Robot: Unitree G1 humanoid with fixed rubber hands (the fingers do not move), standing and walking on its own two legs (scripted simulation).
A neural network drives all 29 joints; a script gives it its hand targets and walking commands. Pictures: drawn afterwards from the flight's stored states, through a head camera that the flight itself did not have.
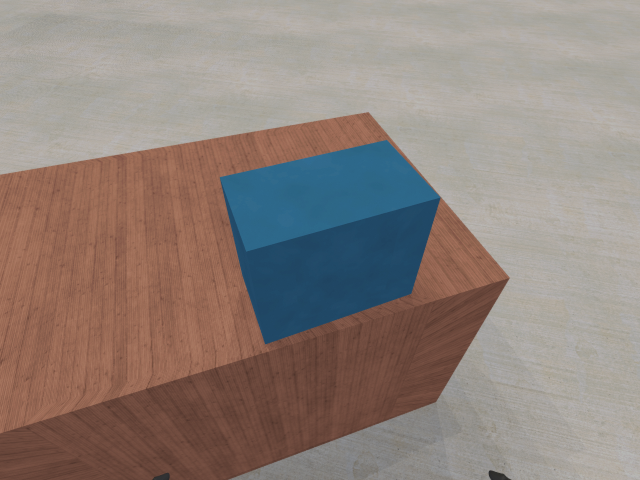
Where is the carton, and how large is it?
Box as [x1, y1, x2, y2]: [220, 140, 440, 343]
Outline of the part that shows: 386,140 220,177 242,275 265,343 406,295 411,292 440,197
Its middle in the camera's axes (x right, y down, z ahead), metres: +0.01 +0.00 +0.65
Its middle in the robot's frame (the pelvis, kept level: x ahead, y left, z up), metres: +0.49 +0.00 +0.00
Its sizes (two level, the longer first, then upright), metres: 0.286 0.162 0.237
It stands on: a pedestal, 0.64 m high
